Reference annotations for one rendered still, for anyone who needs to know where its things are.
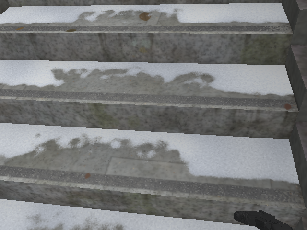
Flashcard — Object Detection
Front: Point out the right robot hand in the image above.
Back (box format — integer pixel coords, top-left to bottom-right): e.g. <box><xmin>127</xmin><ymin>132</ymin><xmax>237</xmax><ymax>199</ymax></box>
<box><xmin>234</xmin><ymin>210</ymin><xmax>293</xmax><ymax>230</ymax></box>

